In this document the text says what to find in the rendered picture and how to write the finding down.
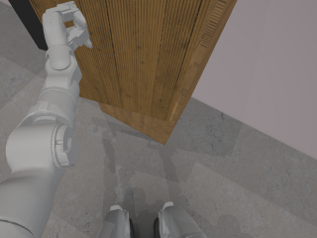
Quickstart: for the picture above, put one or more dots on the cupboard door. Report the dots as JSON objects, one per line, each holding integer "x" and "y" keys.
{"x": 141, "y": 50}

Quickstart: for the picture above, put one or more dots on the handle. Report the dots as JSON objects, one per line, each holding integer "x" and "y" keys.
{"x": 32, "y": 23}

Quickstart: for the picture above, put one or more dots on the right robot thigh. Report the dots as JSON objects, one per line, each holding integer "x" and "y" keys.
{"x": 177, "y": 223}

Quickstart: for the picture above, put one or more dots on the robot left forearm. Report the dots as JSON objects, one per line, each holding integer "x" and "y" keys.
{"x": 59, "y": 96}

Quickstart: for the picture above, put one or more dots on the right robot shin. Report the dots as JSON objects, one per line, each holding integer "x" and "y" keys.
{"x": 170, "y": 203}

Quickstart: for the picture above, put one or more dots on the robot left hand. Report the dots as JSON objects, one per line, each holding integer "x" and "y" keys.
{"x": 55, "y": 32}

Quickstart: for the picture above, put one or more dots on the robot left upper arm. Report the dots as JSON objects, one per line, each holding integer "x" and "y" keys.
{"x": 38, "y": 156}

